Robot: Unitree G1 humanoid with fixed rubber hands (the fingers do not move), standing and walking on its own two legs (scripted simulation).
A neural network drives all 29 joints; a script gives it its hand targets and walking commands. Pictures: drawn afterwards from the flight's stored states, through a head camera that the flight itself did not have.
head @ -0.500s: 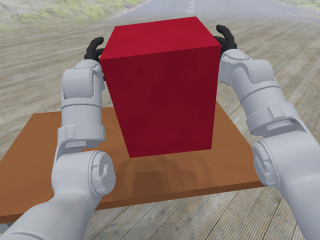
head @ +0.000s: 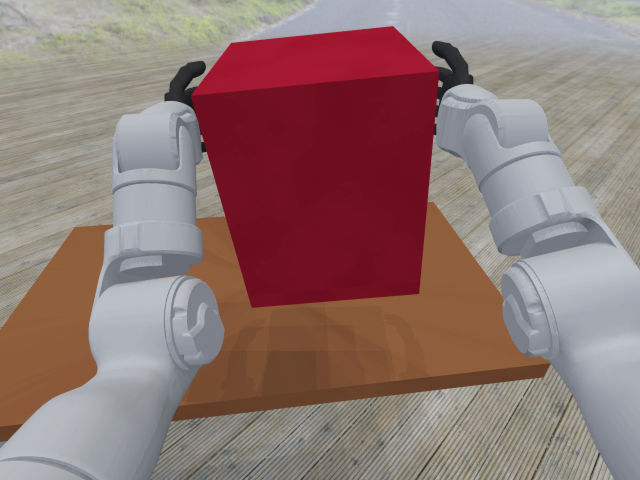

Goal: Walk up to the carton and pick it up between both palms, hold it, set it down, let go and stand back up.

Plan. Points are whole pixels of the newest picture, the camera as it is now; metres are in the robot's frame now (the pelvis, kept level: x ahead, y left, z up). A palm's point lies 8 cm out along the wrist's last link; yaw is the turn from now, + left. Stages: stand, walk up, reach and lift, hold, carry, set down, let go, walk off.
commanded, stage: hold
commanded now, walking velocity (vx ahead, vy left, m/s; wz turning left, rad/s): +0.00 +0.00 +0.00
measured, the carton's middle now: (323, 165) +0.39 +0.00 +0.28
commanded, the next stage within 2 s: set down in 0.68 s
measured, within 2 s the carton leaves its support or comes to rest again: neither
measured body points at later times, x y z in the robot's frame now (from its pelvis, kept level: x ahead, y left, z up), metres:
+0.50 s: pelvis +0.00 +0.00 +0.00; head -0.09 +0.02 +0.44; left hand +0.40 +0.15 +0.33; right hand +0.39 -0.14 +0.35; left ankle +0.02 +0.13 -0.75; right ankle +0.01 -0.10 -0.75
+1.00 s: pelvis +0.00 +0.00 +0.00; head -0.08 +0.02 +0.44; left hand +0.42 +0.16 +0.36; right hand +0.40 -0.14 +0.38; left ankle +0.02 +0.13 -0.75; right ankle +0.01 -0.10 -0.75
